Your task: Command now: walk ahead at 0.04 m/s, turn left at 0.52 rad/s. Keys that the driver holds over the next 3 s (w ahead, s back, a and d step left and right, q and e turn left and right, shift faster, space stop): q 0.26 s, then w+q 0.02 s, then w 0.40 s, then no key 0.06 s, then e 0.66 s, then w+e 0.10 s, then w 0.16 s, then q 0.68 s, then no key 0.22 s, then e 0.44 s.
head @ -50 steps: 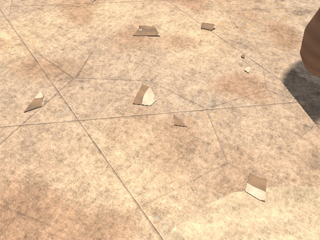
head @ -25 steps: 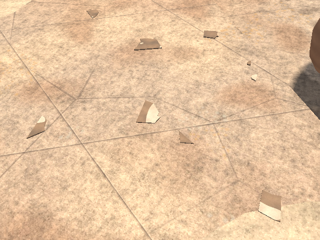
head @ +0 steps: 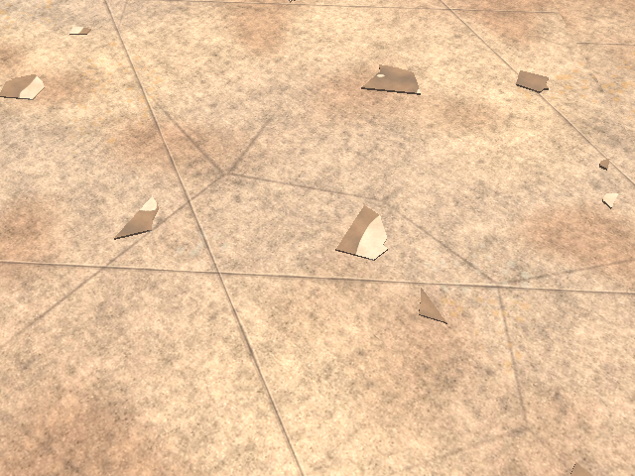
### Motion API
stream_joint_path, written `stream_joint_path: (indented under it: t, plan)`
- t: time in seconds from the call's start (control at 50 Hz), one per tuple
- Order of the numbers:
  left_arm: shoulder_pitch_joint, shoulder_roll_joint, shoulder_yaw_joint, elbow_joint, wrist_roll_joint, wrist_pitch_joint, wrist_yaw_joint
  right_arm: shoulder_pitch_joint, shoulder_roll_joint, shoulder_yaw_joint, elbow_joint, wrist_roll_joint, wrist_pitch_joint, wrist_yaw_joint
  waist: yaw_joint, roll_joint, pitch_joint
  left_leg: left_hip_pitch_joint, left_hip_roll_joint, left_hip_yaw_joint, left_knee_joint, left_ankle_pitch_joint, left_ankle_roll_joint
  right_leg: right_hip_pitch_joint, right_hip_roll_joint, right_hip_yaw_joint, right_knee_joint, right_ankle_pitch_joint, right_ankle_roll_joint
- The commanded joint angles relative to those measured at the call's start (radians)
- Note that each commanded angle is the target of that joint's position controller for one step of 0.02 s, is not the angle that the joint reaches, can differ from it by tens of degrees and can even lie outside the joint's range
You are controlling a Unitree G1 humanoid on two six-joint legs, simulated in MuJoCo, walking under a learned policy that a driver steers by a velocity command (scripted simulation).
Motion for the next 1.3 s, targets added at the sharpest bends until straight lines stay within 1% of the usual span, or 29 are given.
stream_joint_path:
  t: [0.02, 0.08, 0.1, 0.14, 0.26, 0.3, 0.32, 0.34, 0.36, 0.38, 0.4, 0.44, 0.58, 0.64, 0.7, 0.74, 0.76, 0.78, 0.8, 0.82, 0.88, 0.94, 1.06, 1.2, 1.22, 1.24, 1.26, 1.28, 1.3]
  plan:
    - [0.037, 0.111, 0.033, -0.097, 0.003, -0.007, 0.01, -0.003, -0.119, -0.038, -0.071, 0.031, -0.031, -0.009, 0.045, -0.02, -0.093, 0.193, 0.243, -0.449, -0.408, 0.115, 0.164, -0.201, -0.064, 0.084, 0.044, 0.04, 0.004]
    - [0.031, 0.092, 0.03, -0.131, 0.006, 0.004, 0.021, 0.018, -0.119, -0.046, -0.084, 0.016, -0.024, -0.016, 0.051, 0.045, -0.119, 0.183, 0.184, -0.377, -0.416, 0.208, 0.16, -0.158, -0.053, 0.07, -0.076, 0.103, 0.038]
    - [0.02, 0.055, 0.015, -0.142, 0.001, 0.011, 0.026, 0.009, -0.127, -0.051, -0.091, 0.019, -0.013, -0.019, 0.057, 0.06, -0.119, 0.189, 0.168, -0.342, -0.418, 0.208, 0.149, -0.161, -0.053, 0.046, -0.245, 0.068, 0.053]
    - [-0.044, 0.039, 0.005, -0.161, 0.0, 0.018, 0.033, 0.053, -0.163, -0.068, -0.093, 0.021, 0.014, -0.033, 0.019, 0.075, -0.143, 0.197, 0.152, -0.356, -0.423, 0.072, 0.14, -0.108, -0.026, 0.031, -0.424, 0.067, 0.082]
    - [-0.054, 0.1, 0.024, -0.173, -0.011, 0.004, 0.012, 0.041, -0.182, -0.076, -0.129, 0.022, 0.032, -0.036, 0.003, 0.157, -0.18, 0.19, 0.189, -0.501, -0.397, -0.049, 0.109, 0.004, -0.011, 0.053, -0.6, 0.129, 0.06]
    - [0.021, 0.099, 0.031, -0.152, -0.018, -0.01, 0.0, 0.031, -0.177, -0.072, -0.132, 0.034, 0.038, -0.038, 0.045, 0.159, -0.21, 0.157, 0.162, -0.499, -0.369, -0.243, 0.071, 0.137, -0.005, 0.018, -0.786, 0.193, 0.016]
    - [0.068, 0.115, 0.04, -0.138, -0.013, -0.015, -0.001, 0.049, -0.15, -0.064, -0.128, 0.033, 0.038, -0.039, 0.061, 0.125, -0.206, 0.062, 0.11, -0.455, -0.302, -0.361, 0.026, 0.255, -0.058, 0.047, -0.87, 0.171, -0.022]
    - [0.124, 0.18, 0.054, -0.134, 0.015, -0.016, 0.003, 0.055, -0.091, -0.047, -0.137, 0.028, 0.034, -0.036, 0.062, -0.064, -0.211, -0.102, 0.01, -0.296, -0.052, -0.446, -0.04, 0.358, -0.263, 0.281, -0.962, -0.057, -0.113]
    - [0.107, 0.247, 0.071, -0.139, 0.044, -0.022, -0.009, 0.043, -0.1, -0.049, -0.168, 0.031, 0.012, -0.028, 0.04, -0.293, -0.115, -0.273, -0.061, -0.179, 0.183, -0.35, -0.057, 0.288, -0.399, 0.629, -1.13, -0.286, -0.234]
    - [0.038, 0.203, 0.061, -0.173, 0.042, -0.037, -0.004, 0.062, -0.152, -0.061, -0.15, 0.023, -0.004, -0.023, 0.015, -0.243, -0.073, -0.284, -0.004, -0.249, 0.316, -0.26, -0.067, 0.244, -0.41, 0.657, -1.147, -0.328, -0.261]
    - [0.005, 0.151, 0.047, -0.176, 0.015, -0.044, 0.006, 0.094, -0.172, -0.068, -0.116, 0.018, -0.007, -0.016, -0.006, -0.176, -0.051, -0.296, 0.006, -0.244, 0.365, -0.181, -0.082, 0.25, -0.361, 0.543, -1.123, -0.255, -0.225]
    - [0.047, 0.121, 0.037, -0.155, -0.01, -0.052, 0.007, 0.12, -0.134, -0.057, -0.078, 0.005, -0.012, -0.011, 0.008, -0.12, -0.054, -0.307, 0.029, -0.204, 0.414, -0.092, -0.11, 0.299, -0.298, 0.417, -1.112, -0.131, -0.185]
    - [0.201, 0.153, 0.042, -0.099, -0.015, -0.058, 0.0, -0.075, -0.049, -0.015, -0.121, 0.025, -0.059, 0.01, 0.107, -0.156, -0.022, -0.179, 0.102, -0.051, 0.077, 0.055, -0.131, 0.307, -0.25, 0.212, -1.15, 0.169, -0.192]
    - [0.222, 0.194, 0.05, -0.085, -0.025, -0.055, -0.012, -0.091, -0.064, -0.015, -0.122, 0.034, -0.067, 0.022, 0.115, -0.185, -0.008, -0.02, 0.087, -0.016, -0.081, 0.024, -0.121, 0.25, -0.261, 0.177, -1.139, 0.183, -0.195]
    - [0.219, 0.201, 0.05, -0.073, -0.036, -0.045, -0.022, -0.056, -0.086, -0.022, -0.116, 0.041, -0.073, 0.031, 0.077, -0.169, 0.008, 0.121, 0.082, -0.02, -0.219, 0.047, -0.081, 0.225, -0.288, 0.193, -1.093, 0.216, -0.187]
    - [0.209, 0.175, 0.04, -0.07, -0.027, -0.038, -0.021, 0.076, -0.131, -0.046, -0.073, 0.029, -0.074, 0.02, 0.001, -0.124, -0.071, 0.369, 0.059, -0.02, -0.317, 0.109, -0.048, 0.194, -0.228, 0.13, -0.927, 0.482, -0.13]
    - [0.198, 0.121, 0.02, -0.085, -0.012, -0.041, -0.023, 0.186, -0.176, -0.058, -0.064, 0.013, -0.075, 0.009, -0.054, -0.045, -0.185, 0.59, 0.184, -0.149, -0.318, 0.199, -0.015, 0.099, -0.158, 0.071, -0.711, 0.431, -0.073]
    - [0.244, 0.036, -0.008, -0.123, 0.006, -0.057, -0.016, 0.251, -0.289, -0.079, -0.068, -0.013, -0.061, -0.001, -0.054, 0.239, -0.29, 0.852, 0.443, -0.449, -0.304, 0.413, 0.115, -0.216, -0.035, -0.04, -0.389, 0.118, 0.015]
    - [0.235, 0.1, 0.01, -0.111, -0.007, -0.062, -0.006, 0.31, -0.241, -0.075, -0.042, -0.008, -0.054, -0.002, -0.083, 0.259, -0.312, 0.771, 0.516, -0.559, -0.359, 0.505, 0.191, -0.277, -0.032, 0.037, -0.185, -0.134, 0.043]
    - [0.218, 0.152, 0.027, -0.107, -0.024, -0.056, -0.006, 0.268, -0.182, -0.053, -0.041, -0.003, -0.057, 0.002, -0.067, 0.181, -0.242, 0.689, 0.483, -0.456, -0.354, 0.537, 0.176, -0.291, -0.062, 0.089, -0.093, -0.115, 0.041]
    - [0.188, 0.13, 0.036, -0.094, -0.019, -0.008, 0.003, 0.083, -0.094, -0.026, -0.05, 0.005, -0.069, 0.013, 0.017, 0.132, -0.115, 0.461, 0.354, -0.197, -0.417, 0.564, 0.093, -0.221, -0.122, 0.062, -0.171, 0.038, 0.042]
    - [0.179, 0.095, 0.038, -0.114, -0.016, 0.02, 0.009, 0.033, -0.112, -0.034, -0.032, -0.015, -0.076, -0.002, 0.049, 0.139, -0.088, 0.367, 0.337, -0.088, -0.458, 0.656, 0.106, -0.169, -0.1, 0.031, -0.208, 0.159, 0.061]
    - [0.04, 0.066, 0.028, -0.205, -0.011, 0.032, -0.021, 0.026, -0.167, -0.051, 0.005, 0.003, -0.039, -0.034, 0.013, 0.103, -0.085, 0.395, 0.36, 0.003, -0.463, 0.576, 0.114, -0.13, -0.127, -0.014, -0.465, 0.288, 0.053]
    - [-0.03, 0.101, 0.05, -0.296, -0.019, 0.049, -0.058, 0.029, -0.215, -0.072, 0.028, 0.041, -0.006, -0.024, 0.008, 0.089, -0.09, 0.489, 0.385, 0.025, -0.278, 0.58, 0.062, -0.051, -0.08, -0.089, -0.7, 0.222, -0.028]
    - [0.016, 0.117, 0.061, -0.288, -0.018, 0.045, -0.056, 0.03, -0.208, -0.07, 0.033, 0.046, -0.006, -0.025, 0.036, 0.072, -0.116, 0.465, 0.347, 0.066, -0.173, 0.617, 0.025, 0.053, -0.044, -0.109, -0.804, 0.312, -0.055]
    - [0.095, 0.181, 0.086, -0.277, -0.01, 0.041, -0.041, 0.079, -0.187, -0.065, 0.046, 0.037, -0.012, -0.024, 0.064, -0.005, -0.175, 0.378, 0.274, 0.111, 0.0, 0.542, -0.041, 0.234, -0.055, -0.041, -0.881, 0.571, -0.102]
    - [0.153, 0.317, 0.116, -0.295, 0.006, 0.039, -0.014, 0.07, -0.129, -0.042, -0.001, -0.012, -0.024, -0.019, 0.06, -0.258, -0.249, 0.059, 0.153, 0.148, 0.331, 0.01, -0.133, 0.498, -0.313, 0.305, -0.83, 1.1, -0.243]
    - [0.14, 0.295, 0.098, -0.313, 0.02, 0.028, -0.017, 0.049, -0.128, -0.033, -0.018, -0.025, -0.029, -0.013, 0.072, -0.293, -0.371, -0.103, 0.031, -0.031, 0.547, -0.479, -0.169, 0.552, -0.469, 0.556, -0.884, 1.081, -0.441]
    - [0.109, 0.231, 0.08, -0.316, 0.005, 0.018, -0.026, 0.015, -0.178, -0.05, -0.006, 0.002, -0.022, -0.004, 0.091, -0.141, -0.338, -0.12, 0.085, -0.124, 0.599, -0.447, -0.166, 0.495, -0.42, 0.444, -0.899, 0.986, -0.402]
Next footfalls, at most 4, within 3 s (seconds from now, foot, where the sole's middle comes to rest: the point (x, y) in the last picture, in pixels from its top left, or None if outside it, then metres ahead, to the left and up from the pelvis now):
0.32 right None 0.13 -0.15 -0.74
0.76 left None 0.21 0.16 -0.74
1.24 right None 0.36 -0.05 -0.74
1.64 left None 0.36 0.18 -0.74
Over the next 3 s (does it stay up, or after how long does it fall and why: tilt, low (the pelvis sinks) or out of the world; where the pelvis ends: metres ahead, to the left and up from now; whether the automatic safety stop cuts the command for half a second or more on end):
stays up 0.41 0.08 0.03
